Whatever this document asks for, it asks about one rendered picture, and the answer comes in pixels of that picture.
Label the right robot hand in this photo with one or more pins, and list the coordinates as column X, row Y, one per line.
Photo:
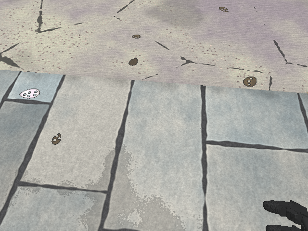
column 291, row 210

